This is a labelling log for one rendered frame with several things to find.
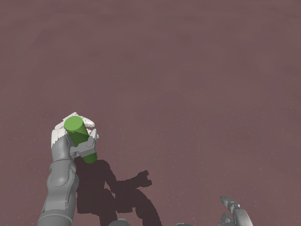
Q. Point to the left robot arm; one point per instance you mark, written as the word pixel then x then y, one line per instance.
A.
pixel 60 203

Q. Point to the can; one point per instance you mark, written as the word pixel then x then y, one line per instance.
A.
pixel 79 134

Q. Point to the right robot hand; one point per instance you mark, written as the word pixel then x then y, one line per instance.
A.
pixel 240 216

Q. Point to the left robot hand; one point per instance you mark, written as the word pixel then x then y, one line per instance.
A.
pixel 62 146

